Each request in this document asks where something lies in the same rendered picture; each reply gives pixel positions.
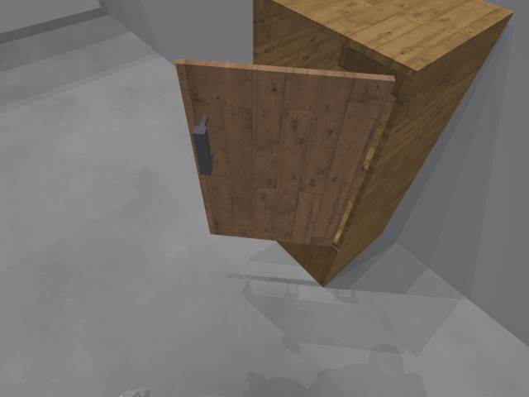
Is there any handle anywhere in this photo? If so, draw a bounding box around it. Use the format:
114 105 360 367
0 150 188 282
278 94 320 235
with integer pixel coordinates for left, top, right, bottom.
193 115 213 175

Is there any cupboard door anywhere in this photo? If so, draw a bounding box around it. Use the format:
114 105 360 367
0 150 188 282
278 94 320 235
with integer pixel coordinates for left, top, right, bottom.
175 58 395 246

